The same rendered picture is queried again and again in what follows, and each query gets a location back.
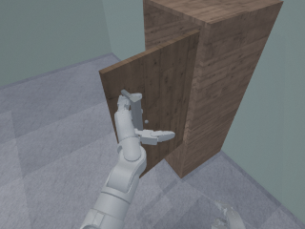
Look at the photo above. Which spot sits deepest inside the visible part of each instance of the cupboard door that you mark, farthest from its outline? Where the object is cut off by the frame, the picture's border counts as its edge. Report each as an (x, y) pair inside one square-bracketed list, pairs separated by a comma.
[(164, 77)]

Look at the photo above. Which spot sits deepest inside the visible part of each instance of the handle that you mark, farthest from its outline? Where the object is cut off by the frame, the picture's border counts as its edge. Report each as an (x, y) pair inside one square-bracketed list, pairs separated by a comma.
[(135, 102)]

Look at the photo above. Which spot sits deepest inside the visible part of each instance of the robot left hand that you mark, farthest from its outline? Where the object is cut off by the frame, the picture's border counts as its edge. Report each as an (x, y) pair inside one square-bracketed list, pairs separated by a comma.
[(125, 129)]

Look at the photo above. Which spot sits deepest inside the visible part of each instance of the robot left forearm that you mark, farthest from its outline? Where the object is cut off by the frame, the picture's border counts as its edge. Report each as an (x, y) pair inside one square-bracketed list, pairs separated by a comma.
[(117, 193)]

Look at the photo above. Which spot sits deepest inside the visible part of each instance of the robot right hand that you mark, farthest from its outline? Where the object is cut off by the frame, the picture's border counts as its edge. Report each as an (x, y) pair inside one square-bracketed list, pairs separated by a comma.
[(233, 219)]

